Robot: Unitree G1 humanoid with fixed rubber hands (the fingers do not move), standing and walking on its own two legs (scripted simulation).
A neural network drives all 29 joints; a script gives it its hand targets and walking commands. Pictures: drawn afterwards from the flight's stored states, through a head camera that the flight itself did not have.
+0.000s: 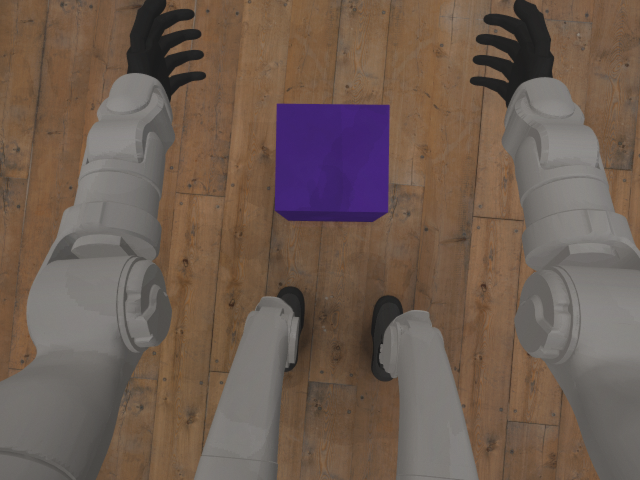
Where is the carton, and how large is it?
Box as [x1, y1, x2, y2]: [275, 104, 389, 221]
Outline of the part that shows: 277,104 275,170 275,210 288,220 373,221 387,212 389,105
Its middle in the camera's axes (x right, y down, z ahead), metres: +0.02 -0.16 +0.85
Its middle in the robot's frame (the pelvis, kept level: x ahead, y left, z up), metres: +0.51 +0.04 -0.51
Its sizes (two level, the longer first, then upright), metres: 0.210 0.200 0.250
